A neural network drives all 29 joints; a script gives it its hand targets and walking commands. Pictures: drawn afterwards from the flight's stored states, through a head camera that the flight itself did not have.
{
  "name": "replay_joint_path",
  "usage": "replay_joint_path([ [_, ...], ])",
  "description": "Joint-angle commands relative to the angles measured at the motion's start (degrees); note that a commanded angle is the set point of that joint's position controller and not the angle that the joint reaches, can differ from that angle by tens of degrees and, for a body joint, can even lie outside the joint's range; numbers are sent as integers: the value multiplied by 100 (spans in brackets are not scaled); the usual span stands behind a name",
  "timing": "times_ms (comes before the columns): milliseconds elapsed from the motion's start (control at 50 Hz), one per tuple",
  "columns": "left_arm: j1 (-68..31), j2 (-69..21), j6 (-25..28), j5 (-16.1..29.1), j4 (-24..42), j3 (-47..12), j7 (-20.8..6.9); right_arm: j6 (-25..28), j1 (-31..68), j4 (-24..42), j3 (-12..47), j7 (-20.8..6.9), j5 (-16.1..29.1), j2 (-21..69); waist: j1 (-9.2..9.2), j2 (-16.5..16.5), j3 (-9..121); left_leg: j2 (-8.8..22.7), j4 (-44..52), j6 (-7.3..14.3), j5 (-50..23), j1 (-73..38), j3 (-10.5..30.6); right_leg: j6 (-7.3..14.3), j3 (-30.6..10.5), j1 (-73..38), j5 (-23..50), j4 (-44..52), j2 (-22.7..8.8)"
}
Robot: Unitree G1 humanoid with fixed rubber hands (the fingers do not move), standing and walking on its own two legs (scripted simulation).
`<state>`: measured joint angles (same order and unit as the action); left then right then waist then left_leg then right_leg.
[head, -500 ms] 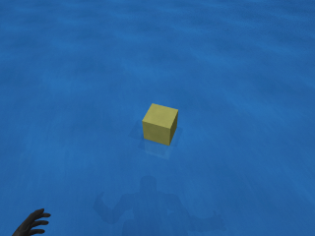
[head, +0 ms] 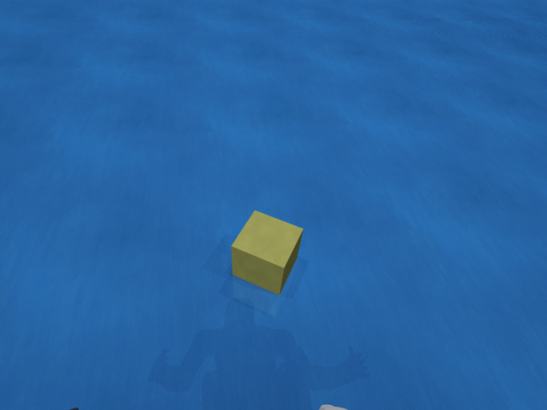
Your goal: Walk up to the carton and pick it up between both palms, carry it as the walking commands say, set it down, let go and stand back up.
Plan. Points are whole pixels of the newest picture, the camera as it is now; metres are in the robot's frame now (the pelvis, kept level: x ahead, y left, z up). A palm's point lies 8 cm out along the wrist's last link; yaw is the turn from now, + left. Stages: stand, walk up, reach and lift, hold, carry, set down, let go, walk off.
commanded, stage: walk up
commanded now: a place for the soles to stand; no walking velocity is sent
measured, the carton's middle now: (266, 252) +0.83 +0.00 -0.66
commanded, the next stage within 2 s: none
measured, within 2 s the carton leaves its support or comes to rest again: neither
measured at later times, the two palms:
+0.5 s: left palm (115, 363) +0.22 +0.25 -0.09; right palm (526, 327) +0.29 -0.43 -0.07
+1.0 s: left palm (194, 256) +0.41 +0.16 -0.06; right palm (526, 270) +0.43 -0.52 -0.10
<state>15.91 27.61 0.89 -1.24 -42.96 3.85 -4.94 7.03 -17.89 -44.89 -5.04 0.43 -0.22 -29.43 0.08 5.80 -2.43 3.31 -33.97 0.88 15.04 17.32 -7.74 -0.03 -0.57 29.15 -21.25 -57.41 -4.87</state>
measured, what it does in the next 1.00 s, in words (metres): walks ahead: right foot, then left foot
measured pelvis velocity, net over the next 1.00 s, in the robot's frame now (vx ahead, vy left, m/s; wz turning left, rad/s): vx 0.34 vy -0.19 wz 0.10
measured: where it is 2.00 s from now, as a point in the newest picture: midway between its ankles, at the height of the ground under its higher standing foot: (295, 369)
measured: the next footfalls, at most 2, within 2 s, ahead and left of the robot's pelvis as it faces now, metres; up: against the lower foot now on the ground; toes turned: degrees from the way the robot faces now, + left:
right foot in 0.16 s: +0.21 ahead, -0.20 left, +0.00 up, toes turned -5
left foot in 0.48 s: +0.31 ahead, +0.02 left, +0.00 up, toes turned +9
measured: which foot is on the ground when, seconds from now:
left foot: down 0.00-0.16, up 0.18-0.46, down 0.48-0.82, up 0.84-1.00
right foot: up 0.00-0.14, down 0.16-0.50, up 0.52-0.78, down 0.80-1.00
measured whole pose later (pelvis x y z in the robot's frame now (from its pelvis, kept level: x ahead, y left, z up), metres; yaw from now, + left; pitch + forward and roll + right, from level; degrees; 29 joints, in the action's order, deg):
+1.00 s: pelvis +0.34 -0.19 +0.00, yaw +5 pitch -1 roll +0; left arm 13.7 27.6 3.6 -0.7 -43.6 3.9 -1.2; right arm 3.5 -18.6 -47.7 -3.2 -0.1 -0.3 -27.1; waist -0.6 -1.4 -4.4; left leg 2.5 -54.2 0.8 23.9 28.0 0.0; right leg 1.3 5.6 20.7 -16.0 -38.2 -3.5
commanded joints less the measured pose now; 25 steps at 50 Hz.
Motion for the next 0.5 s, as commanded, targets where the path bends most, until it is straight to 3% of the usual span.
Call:
replay_joint_path([
  [0,-252,853,28,-8,320,302,-106,66,-364,160,-382,-5,-29,-1449,202,-1554,8,1379,1475,1203,-295,-183,1156,-19,37,281,216,760,-278],
  [60,-410,826,45,-1,190,356,-190,45,-79,224,-392,-50,-4,-1537,112,-1609,10,1220,1498,1015,555,314,916,30,333,-527,762,1518,-89],
  [100,-328,884,62,-31,93,420,-202,-16,173,229,-365,-69,8,-1573,-86,-1490,11,1199,1252,919,1109,691,849,67,556,-1191,821,1852,71],
  [120,-196,965,88,-58,25,462,-178,-50,192,205,-305,-70,-2,-1452,-221,-1217,17,1097,811,818,1240,918,730,90,660,-1602,681,2044,238],
  [140,166,1118,123,-70,-91,538,-121,-74,58,181,-203,-56,-44,-1193,-421,-634,169,870,-150,681,1098,1210,522,122,595,-2250,351,2283,405],
  [160,710,1590,182,-99,-190,666,-35,-66,23,298,-60,-53,-18,-775,-765,900,283,147,-2276,315,934,2220,-86,462,-1360,-2856,-1344,3640,-595],
  [180,840,2060,230,-59,-57,695,35,-99,103,331,0,26,77,-714,-863,1365,401,-290,-3451,179,1666,3042,486,1149,-3448,-2849,-2417,4636,-1706],
  [200,438,1915,227,19,64,667,85,-135,19,167,-79,73,110,-1067,-623,502,253,-18,-3693,211,1331,2906,1291,1398,-3228,-2523,-2373,4492,-1783],
  [220,185,1624,210,94,80,603,126,-111,-199,35,-112,59,103,-1184,-404,199,122,175,-3439,178,991,2679,1282,1467,-2603,-2258,-1993,4270,-1554],
  [240,-12,1438,217,108,114,558,158,-79,-401,-83,-112,42,62,-1203,-249,288,-25,354,-3025,112,763,2537,1074,1434,-2028,-2071,-1642,4207,-1321],
  [280,-130,1246,233,57,170,478,139,-63,-559,-278,-105,-43,-10,-1095,-179,467,-40,359,-2150,-3,682,1845,724,1374,-1052,-1584,-441,4114,-1023],
  [320,-6,1245,249,7,240,429,94,-77,-362,-196,-70,-134,-16,-886,-255,513,-42,277,-1545,-25,692,1453,504,1444,-782,-1379,-64,4134,-1048],
  [380,-117,1240,218,19,386,373,54,-59,-190,-124,-44,-186,-5,-711,-222,511,-10,101,-704,-4,57,756,236,1327,-533,-1138,-405,4170,-969],
  [440,-265,1097,137,46,511,262,35,-2,-489,-174,-116,-146,-32,-751,56,45,37,-215,164,55,-387,-522,80,1079,-174,-514,-854,3518,-730],
  [460,-229,915,133,40,576,170,47,25,-829,-227,-184,-87,-58,-912,270,-353,214,-218,395,163,-133,-1351,326,909,40,-91,-542,2760,-557],
  [480,-254,616,156,33,711,62,75,64,-1405,-262,-317,20,-141,-1284,613,-1294,488,728,1061,437,1044,-2237,1791,590,466,655,-45,1143,-158],
])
